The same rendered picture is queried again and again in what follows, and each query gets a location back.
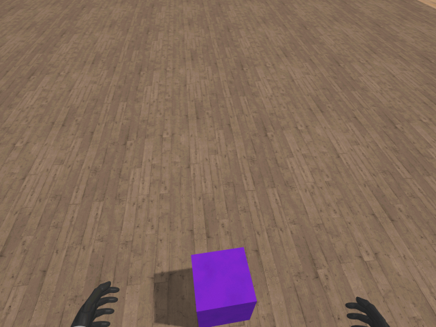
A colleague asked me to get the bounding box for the carton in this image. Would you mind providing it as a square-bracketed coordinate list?
[191, 247, 257, 327]

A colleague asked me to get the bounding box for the right robot hand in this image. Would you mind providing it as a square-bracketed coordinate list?
[345, 297, 390, 327]

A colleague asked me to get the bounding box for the left robot hand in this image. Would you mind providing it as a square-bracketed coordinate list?
[71, 281, 119, 327]

